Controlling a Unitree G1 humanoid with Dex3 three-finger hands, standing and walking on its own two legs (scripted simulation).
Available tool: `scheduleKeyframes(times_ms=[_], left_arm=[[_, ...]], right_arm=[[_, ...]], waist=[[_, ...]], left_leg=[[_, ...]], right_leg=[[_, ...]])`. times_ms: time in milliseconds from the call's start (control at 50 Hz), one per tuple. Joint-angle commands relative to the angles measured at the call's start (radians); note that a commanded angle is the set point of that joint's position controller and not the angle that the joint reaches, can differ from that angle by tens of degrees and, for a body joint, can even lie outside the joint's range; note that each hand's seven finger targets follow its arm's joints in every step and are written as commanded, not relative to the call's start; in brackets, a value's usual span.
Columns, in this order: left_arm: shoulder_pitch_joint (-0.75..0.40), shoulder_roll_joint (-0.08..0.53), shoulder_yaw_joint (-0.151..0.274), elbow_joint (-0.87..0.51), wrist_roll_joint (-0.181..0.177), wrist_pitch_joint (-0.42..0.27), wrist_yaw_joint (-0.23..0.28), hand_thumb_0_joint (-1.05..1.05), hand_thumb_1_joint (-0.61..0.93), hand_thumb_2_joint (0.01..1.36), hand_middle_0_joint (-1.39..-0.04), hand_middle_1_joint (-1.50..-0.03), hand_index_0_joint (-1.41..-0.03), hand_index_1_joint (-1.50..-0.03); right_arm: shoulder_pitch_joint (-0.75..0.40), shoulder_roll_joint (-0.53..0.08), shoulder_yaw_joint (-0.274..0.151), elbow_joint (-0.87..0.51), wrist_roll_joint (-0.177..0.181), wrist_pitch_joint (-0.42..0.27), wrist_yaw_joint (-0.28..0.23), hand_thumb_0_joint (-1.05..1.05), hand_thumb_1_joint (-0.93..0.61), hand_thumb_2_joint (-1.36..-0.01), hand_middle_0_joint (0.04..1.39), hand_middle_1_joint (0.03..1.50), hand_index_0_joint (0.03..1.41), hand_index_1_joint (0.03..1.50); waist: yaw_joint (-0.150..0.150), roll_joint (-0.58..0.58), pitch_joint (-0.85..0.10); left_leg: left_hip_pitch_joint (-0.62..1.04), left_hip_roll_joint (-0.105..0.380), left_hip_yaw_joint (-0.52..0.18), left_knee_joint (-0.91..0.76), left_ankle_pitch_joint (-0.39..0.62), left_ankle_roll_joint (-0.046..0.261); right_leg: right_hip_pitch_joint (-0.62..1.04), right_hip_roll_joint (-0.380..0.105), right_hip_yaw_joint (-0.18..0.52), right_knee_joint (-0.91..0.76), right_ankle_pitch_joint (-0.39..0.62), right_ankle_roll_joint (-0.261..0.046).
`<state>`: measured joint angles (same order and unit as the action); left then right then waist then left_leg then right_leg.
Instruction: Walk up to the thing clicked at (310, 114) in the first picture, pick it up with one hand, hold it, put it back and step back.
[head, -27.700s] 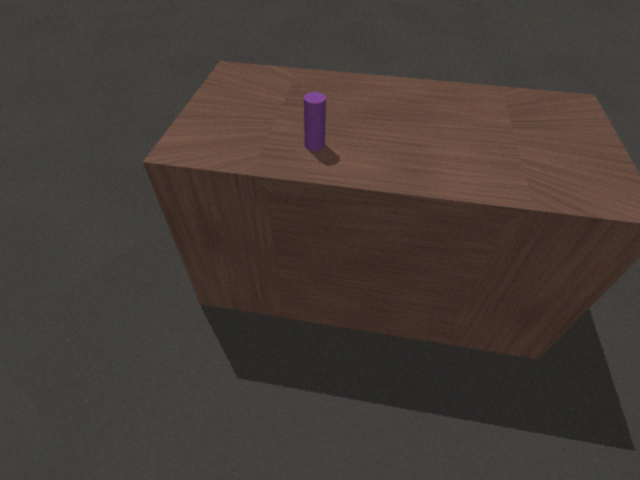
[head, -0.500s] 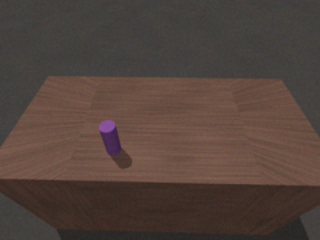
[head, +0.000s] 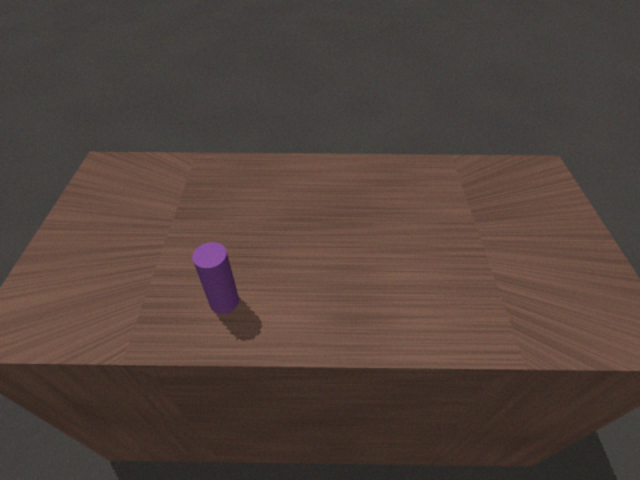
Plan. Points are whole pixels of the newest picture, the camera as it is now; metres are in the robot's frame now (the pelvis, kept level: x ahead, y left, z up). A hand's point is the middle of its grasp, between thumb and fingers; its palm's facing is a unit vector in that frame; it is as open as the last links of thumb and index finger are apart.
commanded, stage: stand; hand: left
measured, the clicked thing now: (217, 279) +0.44 +0.19 -0.07
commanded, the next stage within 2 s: step back in 1.02 s
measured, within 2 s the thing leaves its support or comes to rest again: neither
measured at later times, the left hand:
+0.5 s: hand out of the picture +0.07 +0.25 -0.16, palm faces -0.02 -0.94 -0.33, open 7.4 cm
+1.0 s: hand out of the picture +0.07 +0.25 -0.16, palm faces -0.03 -0.94 -0.33, open 7.4 cm
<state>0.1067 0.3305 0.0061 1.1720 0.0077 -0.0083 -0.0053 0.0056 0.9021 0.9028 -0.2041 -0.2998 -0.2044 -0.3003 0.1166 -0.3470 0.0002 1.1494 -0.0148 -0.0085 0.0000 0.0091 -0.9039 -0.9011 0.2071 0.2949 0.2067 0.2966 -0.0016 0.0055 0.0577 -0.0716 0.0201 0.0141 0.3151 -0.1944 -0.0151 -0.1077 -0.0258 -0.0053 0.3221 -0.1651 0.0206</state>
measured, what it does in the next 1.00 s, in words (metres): stands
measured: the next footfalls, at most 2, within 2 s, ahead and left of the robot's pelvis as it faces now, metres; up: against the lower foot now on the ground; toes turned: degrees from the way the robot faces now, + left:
left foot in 1.48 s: -0.07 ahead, +0.14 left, +0.00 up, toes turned -1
right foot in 1.82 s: -0.11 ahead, -0.10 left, +0.00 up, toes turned +0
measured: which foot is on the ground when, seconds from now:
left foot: down 0.00-1.00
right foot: down 0.00-1.00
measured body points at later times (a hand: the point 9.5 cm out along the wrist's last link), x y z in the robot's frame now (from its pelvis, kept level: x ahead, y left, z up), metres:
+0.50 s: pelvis +0.00 +0.00 +0.00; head +0.01 +0.00 +0.45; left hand +0.07 +0.30 -0.13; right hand +0.07 -0.30 -0.14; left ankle -0.01 +0.13 -0.75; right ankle +0.01 -0.13 -0.75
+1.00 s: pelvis +0.01 +0.00 +0.00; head +0.01 +0.00 +0.45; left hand +0.08 +0.30 -0.14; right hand +0.07 -0.30 -0.13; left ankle -0.01 +0.13 -0.75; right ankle +0.01 -0.13 -0.75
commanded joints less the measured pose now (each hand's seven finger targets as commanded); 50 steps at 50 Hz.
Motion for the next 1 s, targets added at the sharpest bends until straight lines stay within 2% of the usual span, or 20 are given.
scheduleKeyframes(times_ms=[0, 300, 440, 660, 840, 980], left_arm=[[-0.037, 0.212, 0.036, -0.060, 0.002, -0.022, 0.017, 0.000, 0.900, 0.900, -0.200, -0.300, -0.200, -0.301], [-0.039, 0.219, 0.036, -0.077, 0.003, -0.024, 0.016, 0.000, 0.900, 0.900, -0.200, -0.300, -0.200, -0.301], [-0.037, 0.226, 0.036, -0.081, 0.001, -0.026, 0.017, 0.000, 0.900, 0.900, -0.200, -0.300, -0.200, -0.301], [-0.028, 0.222, 0.032, -0.084, 0.003, -0.025, 0.016, 0.000, 0.900, 0.900, -0.200, -0.300, -0.200, -0.300], [-0.033, 0.226, 0.033, -0.091, 0.000, -0.026, 0.016, 0.000, 0.900, 0.900, -0.200, -0.300, -0.200, -0.300], [-0.027, 0.221, 0.030, -0.089, 0.002, -0.025, 0.017, 0.000, 0.900, 0.900, -0.200, -0.300, -0.200, -0.300]], right_arm=[[-0.029, -0.204, -0.037, -0.059, 0.001, -0.025, -0.014, 0.000, -0.900, -0.900, 0.200, 0.300, 0.200, 0.300], [-0.027, -0.209, -0.040, -0.067, 0.001, -0.024, -0.012, 0.000, -0.900, -0.900, 0.200, 0.300, 0.200, 0.300], [-0.023, -0.207, -0.040, -0.068, 0.002, -0.024, -0.010, 0.000, -0.900, -0.900, 0.200, 0.300, 0.200, 0.300], [-0.030, -0.212, -0.042, -0.068, 0.002, -0.022, -0.010, 0.000, -0.900, -0.900, 0.200, 0.300, 0.200, 0.300], [-0.027, -0.209, -0.042, -0.071, 0.001, -0.024, -0.009, 0.000, -0.900, -0.900, 0.200, 0.300, 0.200, 0.300], [-0.024, -0.209, -0.042, -0.072, 0.002, -0.021, -0.008, 0.000, -0.900, -0.900, 0.200, 0.300, 0.200, 0.300]], waist=[[0.004, 0.006, -0.063], [0.002, -0.005, -0.065], [0.000, -0.010, -0.083], [0.004, -0.002, -0.067], [0.003, -0.001, -0.073], [0.000, -0.008, -0.065]], left_leg=[[-0.029, 0.114, -0.082, -0.061, 0.136, 0.029], [-0.029, 0.117, -0.084, -0.060, 0.115, 0.033], [-0.012, 0.120, -0.084, -0.057, 0.142, 0.031], [-0.024, 0.117, -0.083, -0.059, 0.100, 0.032], [-0.022, 0.116, -0.081, -0.060, 0.133, 0.029], [-0.027, 0.115, -0.081, -0.056, 0.120, 0.032]], right_leg=[[0.019, -0.106, 0.086, -0.038, 0.154, -0.034], [0.014, -0.110, 0.088, -0.043, 0.146, -0.035], [0.016, -0.111, 0.085, -0.036, 0.154, -0.035], [0.010, -0.110, 0.084, -0.047, 0.129, -0.036], [0.016, -0.109, 0.084, -0.039, 0.150, -0.038], [0.010, -0.111, 0.085, -0.049, 0.144, -0.036]])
